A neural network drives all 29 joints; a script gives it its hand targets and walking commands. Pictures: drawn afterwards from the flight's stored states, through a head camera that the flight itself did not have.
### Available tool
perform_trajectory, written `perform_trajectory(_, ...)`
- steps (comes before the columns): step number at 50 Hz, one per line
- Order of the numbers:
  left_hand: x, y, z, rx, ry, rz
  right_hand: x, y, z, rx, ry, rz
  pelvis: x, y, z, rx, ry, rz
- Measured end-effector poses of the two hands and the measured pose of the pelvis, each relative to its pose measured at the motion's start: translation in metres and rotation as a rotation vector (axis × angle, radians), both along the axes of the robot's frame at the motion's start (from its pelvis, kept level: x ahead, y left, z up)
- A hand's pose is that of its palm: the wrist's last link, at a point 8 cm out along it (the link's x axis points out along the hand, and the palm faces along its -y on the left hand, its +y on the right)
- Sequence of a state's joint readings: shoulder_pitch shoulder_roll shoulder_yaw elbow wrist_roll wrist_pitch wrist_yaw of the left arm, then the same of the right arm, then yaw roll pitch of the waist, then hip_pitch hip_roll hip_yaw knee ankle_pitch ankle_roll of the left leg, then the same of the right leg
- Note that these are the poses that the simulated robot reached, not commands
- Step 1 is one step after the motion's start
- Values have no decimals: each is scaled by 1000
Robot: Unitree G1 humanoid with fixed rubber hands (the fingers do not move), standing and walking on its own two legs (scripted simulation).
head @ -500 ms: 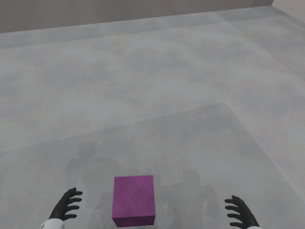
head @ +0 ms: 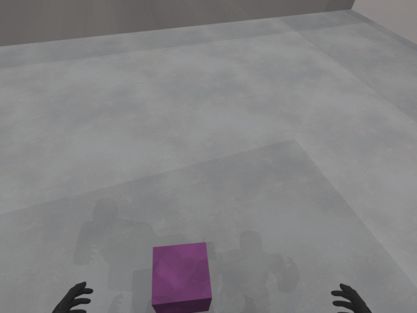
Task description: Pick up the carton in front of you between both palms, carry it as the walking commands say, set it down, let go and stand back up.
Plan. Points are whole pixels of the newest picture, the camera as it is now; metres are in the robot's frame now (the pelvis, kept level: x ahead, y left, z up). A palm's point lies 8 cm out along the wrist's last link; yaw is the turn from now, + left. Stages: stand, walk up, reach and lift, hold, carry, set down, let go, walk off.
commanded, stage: stand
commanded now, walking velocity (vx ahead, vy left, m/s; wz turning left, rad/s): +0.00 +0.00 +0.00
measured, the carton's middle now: (181, 280) +0.34 +0.09 -0.64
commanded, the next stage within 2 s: none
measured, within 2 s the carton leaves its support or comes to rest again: neither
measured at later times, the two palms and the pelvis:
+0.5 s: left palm out of the picture +0.08 +0.30 -0.10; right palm out of the picture +0.09 -0.30 -0.09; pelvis -0.02 +0.00 +0.00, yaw +0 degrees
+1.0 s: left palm out of the picture +0.06 +0.31 -0.10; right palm out of the picture +0.07 -0.31 -0.09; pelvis -0.02 +0.00 +0.01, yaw +1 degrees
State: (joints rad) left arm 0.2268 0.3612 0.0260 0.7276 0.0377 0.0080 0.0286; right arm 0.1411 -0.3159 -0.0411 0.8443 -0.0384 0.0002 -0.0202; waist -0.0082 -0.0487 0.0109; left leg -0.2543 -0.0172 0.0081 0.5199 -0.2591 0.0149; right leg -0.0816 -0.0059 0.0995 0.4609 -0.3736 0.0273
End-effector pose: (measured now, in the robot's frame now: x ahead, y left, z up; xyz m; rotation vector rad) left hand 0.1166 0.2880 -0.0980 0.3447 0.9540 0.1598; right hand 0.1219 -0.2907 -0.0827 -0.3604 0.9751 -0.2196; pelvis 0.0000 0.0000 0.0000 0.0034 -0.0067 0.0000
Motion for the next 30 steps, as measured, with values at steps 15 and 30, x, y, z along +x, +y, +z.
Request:
perform_trajectory(15,-23,5,-1,16,51,10,-23,-9,-5,-1,55,-17,-9,-1,3,-2,-19,4)
perform_trajectory(30,-47,11,-5,22,112,30,-41,-16,-6,-5,103,-27,-18,-2,5,-5,-30,8)
